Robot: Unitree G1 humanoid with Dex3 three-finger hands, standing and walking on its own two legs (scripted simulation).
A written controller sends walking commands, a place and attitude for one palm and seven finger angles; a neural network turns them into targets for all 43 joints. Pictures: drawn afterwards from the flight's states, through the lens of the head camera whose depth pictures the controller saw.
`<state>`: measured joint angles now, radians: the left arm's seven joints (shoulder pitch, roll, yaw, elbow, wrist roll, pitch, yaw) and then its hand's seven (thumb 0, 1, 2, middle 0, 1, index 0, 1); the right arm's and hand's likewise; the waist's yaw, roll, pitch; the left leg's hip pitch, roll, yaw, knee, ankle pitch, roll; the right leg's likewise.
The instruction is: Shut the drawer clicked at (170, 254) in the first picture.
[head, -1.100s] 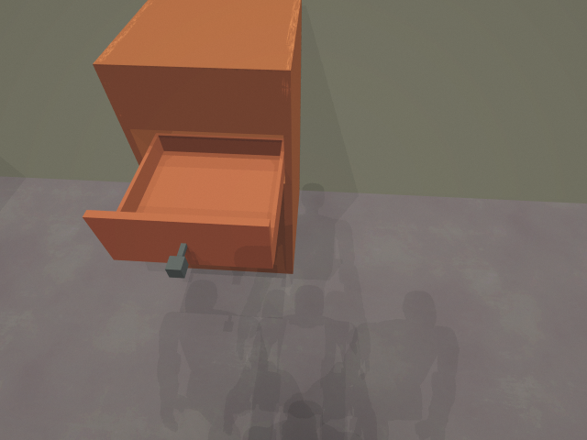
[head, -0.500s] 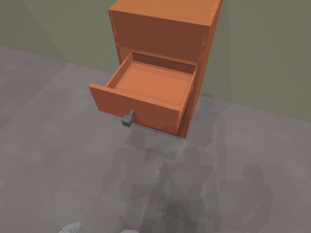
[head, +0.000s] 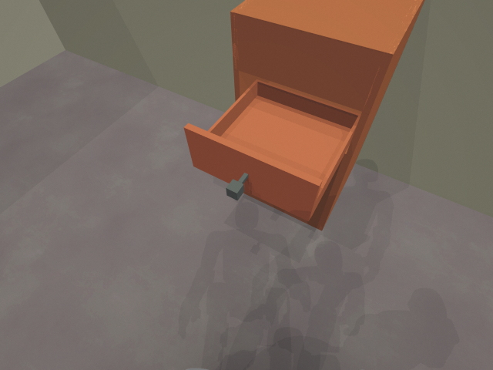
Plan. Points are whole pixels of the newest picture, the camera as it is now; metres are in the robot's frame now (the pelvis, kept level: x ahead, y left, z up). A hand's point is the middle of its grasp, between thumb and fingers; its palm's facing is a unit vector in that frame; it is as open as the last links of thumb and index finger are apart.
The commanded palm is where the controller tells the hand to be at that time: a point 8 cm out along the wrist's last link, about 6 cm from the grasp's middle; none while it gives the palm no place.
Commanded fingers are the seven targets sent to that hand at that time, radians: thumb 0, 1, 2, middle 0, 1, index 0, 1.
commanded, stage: stand and wait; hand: left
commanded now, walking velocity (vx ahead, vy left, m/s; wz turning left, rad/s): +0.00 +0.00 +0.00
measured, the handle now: (238, 184) +0.55 +0.08 -0.16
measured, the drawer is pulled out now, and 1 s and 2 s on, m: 0.29 0.29 0.29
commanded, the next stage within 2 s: look at it before walking up in 0.26 s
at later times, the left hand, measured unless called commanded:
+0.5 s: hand out of the picture +0.06 +0.19 -0.16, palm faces +0.00 -0.97 -0.22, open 7.3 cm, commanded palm none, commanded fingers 0.00 0.90 0.90 -0.20 -0.30 -0.20 -0.30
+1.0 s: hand out of the picture +0.01 +0.19 -0.16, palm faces +0.01 -0.98 -0.20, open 7.3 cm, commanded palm none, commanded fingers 0.00 0.90 0.90 -0.20 -0.30 -0.20 -0.30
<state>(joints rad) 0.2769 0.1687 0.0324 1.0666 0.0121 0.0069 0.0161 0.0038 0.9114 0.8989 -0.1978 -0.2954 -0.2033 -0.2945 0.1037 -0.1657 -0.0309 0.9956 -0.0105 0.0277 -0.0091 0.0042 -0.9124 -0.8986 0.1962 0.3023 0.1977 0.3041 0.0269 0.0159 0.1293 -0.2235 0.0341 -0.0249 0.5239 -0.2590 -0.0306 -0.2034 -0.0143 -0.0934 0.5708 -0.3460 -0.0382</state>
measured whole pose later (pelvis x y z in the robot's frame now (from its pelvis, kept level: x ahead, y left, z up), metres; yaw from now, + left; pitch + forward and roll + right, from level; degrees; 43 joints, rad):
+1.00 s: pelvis +0.01 +0.01 +0.01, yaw -3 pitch -1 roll +0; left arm 0.24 0.16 0.03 1.15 0.01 -0.01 0.03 0.00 0.91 0.90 -0.20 -0.30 -0.20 -0.29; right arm 0.23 -0.16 -0.03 1.12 -0.01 0.00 -0.04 0.00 -0.92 -0.90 0.20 0.30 0.20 0.30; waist 0.01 0.00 0.08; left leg -0.12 0.05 0.02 0.36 -0.21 -0.04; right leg -0.10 0.01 -0.05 0.36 -0.24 -0.03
